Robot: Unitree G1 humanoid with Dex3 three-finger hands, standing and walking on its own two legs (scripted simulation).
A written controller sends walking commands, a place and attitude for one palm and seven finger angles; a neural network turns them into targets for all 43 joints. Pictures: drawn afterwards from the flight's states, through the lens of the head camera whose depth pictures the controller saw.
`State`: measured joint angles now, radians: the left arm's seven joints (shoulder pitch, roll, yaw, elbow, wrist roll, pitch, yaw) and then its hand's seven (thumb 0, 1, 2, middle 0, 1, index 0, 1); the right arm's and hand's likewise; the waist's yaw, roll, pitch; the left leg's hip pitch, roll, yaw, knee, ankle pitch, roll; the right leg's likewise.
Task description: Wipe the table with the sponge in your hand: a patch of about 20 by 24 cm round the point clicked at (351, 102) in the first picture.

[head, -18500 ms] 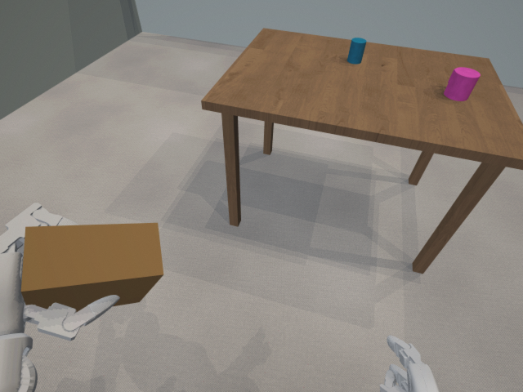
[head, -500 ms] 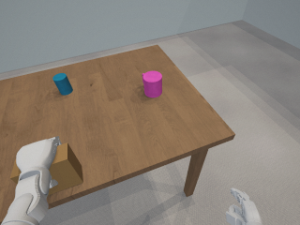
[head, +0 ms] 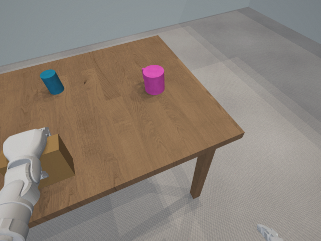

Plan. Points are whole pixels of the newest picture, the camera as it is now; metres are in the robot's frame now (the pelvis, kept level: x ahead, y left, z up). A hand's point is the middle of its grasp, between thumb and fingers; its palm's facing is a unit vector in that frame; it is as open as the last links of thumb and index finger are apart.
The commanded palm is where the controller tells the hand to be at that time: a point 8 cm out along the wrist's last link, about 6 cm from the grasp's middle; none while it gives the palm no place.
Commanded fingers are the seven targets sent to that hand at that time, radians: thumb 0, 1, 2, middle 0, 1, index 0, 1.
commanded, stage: wipe forward along the first lane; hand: left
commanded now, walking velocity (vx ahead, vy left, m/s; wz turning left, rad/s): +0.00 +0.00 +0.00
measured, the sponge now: (44, 168) +0.29 +0.37 -0.02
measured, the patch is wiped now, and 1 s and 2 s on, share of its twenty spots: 0.25 0.55 0.65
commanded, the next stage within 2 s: slide across to the middle lane in 1.04 s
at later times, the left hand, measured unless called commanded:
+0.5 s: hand (36, 141) +0.34 +0.39 +0.03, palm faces -0.11 +0.00 -0.99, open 10.1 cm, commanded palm +0.33 +0.38 +0.06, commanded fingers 0.00 0.10 1.30 -1.20 -1.60 -1.20 -1.60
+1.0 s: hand (35, 126) +0.39 +0.42 +0.03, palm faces -0.13 +0.00 -0.99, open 10.1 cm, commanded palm +0.38 +0.41 +0.06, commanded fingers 0.00 0.10 1.30 -1.20 -1.60 -1.20 -1.60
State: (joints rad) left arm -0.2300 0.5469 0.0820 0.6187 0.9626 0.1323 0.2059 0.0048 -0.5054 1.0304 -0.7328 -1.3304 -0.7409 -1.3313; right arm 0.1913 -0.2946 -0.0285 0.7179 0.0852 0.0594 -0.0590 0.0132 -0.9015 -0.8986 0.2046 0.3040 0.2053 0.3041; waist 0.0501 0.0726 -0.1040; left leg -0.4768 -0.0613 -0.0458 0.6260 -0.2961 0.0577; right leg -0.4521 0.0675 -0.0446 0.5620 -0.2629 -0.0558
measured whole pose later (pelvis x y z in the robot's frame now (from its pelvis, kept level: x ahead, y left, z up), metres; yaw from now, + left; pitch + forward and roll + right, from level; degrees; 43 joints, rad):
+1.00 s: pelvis +0.01 +0.03 -0.01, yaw -1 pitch +16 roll -4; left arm -0.63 0.71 0.12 1.06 1.04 0.02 0.21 0.01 -0.52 1.04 -0.74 -1.33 -0.75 -1.33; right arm 0.29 -0.29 -0.02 0.72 0.08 0.12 -0.02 0.01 -0.90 -0.90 0.21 0.30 0.21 0.30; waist -0.02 0.05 -0.15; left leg -0.66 -0.06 -0.03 0.73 -0.34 0.09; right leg -0.62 0.07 -0.04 0.61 -0.28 -0.02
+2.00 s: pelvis +0.04 +0.03 +0.00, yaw -1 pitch +15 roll -3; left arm -0.65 0.55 0.01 0.99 1.01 0.17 0.25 0.00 -0.51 1.04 -0.73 -1.33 -0.74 -1.34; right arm 0.24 -0.28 -0.03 0.75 0.06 0.13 0.00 0.01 -0.90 -0.90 0.21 0.30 0.21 0.30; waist -0.01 0.06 -0.14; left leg -0.54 -0.07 -0.04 0.62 -0.33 0.09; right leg -0.50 0.06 -0.03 0.51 -0.27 -0.02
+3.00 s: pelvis +0.03 +0.02 +0.00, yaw +0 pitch +8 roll -2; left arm -0.29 0.36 -0.15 0.53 0.97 0.42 0.26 0.00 -0.49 1.04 -0.71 -1.35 -0.71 -1.35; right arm 0.12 -0.27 0.00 0.66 0.09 0.15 -0.01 0.01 -0.90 -0.90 0.20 0.30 0.20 0.30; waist 0.05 0.07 -0.15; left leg -0.40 -0.08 -0.04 0.58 -0.32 0.08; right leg -0.38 0.05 -0.03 0.52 -0.29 -0.03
